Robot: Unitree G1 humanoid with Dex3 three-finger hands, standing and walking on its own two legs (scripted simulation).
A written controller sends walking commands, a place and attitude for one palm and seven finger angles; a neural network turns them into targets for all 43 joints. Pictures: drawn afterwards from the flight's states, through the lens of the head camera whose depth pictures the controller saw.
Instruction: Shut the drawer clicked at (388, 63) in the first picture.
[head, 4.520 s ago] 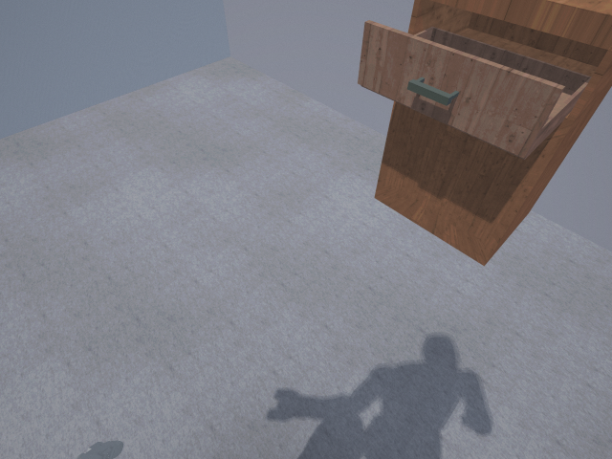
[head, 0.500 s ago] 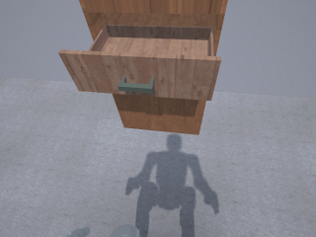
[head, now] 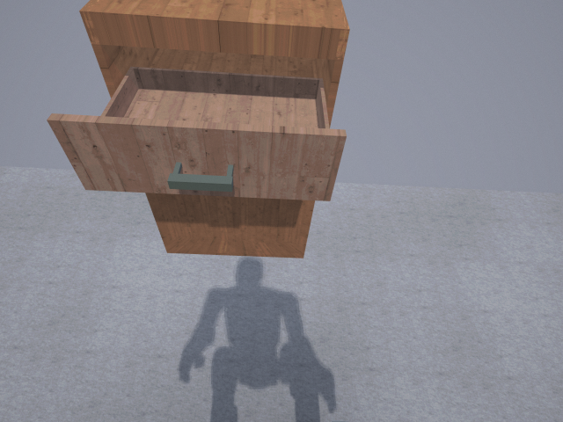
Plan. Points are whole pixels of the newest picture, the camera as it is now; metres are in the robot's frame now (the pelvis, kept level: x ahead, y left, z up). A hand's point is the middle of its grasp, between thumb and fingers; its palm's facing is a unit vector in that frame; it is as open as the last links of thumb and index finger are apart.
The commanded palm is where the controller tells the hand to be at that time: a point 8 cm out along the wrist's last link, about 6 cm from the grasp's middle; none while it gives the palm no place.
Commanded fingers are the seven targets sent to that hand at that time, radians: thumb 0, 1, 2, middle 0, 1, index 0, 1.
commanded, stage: take the last steps up to it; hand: left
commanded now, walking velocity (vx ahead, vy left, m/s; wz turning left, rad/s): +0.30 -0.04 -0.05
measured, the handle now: (202, 175) +0.54 +0.17 +0.00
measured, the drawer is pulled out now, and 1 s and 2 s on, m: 0.29 0.29 0.29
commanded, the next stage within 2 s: come to a stop and stand still in 0.56 s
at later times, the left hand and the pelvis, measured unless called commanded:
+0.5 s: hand out of the picture +0.08 +0.12 -0.19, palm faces +0.09 -0.98 -0.15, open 7.3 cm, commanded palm none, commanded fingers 0.00 0.90 0.90 -0.20 -0.30 -0.20 -0.30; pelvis +0.14 -0.04 -0.01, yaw +1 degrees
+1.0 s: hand (213, 350) +0.27 +0.13 -0.18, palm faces +0.01 -0.97 -0.25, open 7.3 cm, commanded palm none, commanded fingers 0.00 0.90 0.90 -0.20 -0.30 -0.20 -0.30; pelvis +0.22 -0.06 -0.02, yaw +0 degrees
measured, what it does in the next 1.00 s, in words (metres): walks ahead: right foot, then left foot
